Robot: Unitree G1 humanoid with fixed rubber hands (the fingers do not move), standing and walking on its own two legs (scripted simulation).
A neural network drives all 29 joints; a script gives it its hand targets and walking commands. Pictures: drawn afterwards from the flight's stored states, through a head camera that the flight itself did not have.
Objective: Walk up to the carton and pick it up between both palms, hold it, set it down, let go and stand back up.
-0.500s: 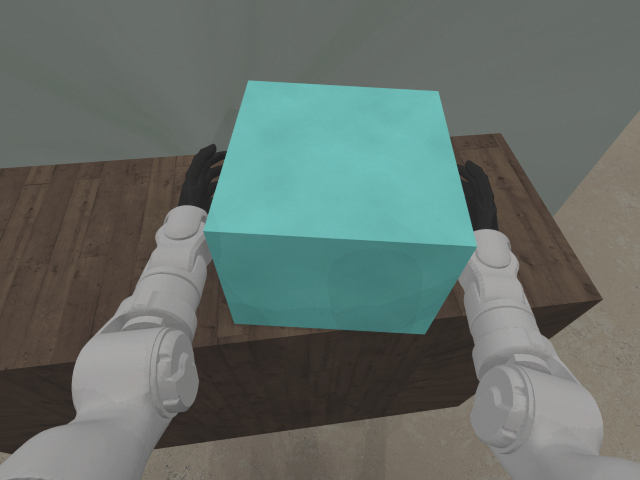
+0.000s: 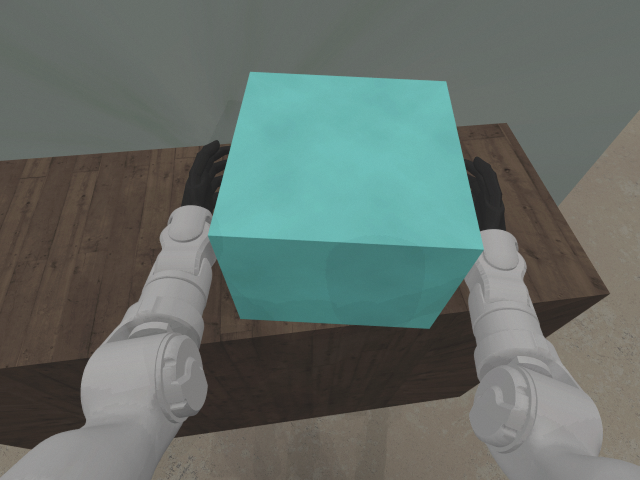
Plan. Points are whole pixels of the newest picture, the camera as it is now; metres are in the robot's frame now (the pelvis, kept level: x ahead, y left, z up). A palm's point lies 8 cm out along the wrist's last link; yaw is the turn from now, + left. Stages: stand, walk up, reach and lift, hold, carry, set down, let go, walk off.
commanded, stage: set down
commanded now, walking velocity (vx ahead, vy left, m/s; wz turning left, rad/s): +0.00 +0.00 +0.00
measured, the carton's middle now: (341, 202) +0.47 +0.00 +0.04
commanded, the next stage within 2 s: none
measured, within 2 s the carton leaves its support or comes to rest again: neither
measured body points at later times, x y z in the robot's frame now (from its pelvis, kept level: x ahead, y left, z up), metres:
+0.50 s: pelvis +0.00 +0.00 +0.00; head +0.07 +0.01 +0.45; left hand +0.45 +0.19 +0.07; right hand +0.43 -0.18 +0.07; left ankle +0.00 +0.08 -0.74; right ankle -0.02 -0.08 -0.74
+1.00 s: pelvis +0.00 +0.00 -0.02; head +0.08 +0.00 +0.43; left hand +0.46 +0.19 +0.04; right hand +0.45 -0.19 +0.03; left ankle +0.00 +0.08 -0.74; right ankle -0.02 -0.08 -0.74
